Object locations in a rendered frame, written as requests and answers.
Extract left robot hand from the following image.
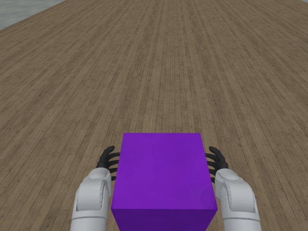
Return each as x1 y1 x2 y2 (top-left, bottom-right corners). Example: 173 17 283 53
96 146 120 181

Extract left robot forearm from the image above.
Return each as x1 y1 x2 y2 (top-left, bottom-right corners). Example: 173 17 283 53
70 167 112 231

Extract carton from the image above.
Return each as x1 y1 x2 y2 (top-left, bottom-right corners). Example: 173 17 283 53
111 133 218 231

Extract right robot forearm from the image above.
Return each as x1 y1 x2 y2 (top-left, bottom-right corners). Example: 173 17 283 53
215 168 262 231

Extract right robot hand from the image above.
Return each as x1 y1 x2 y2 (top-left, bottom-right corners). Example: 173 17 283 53
205 146 228 183

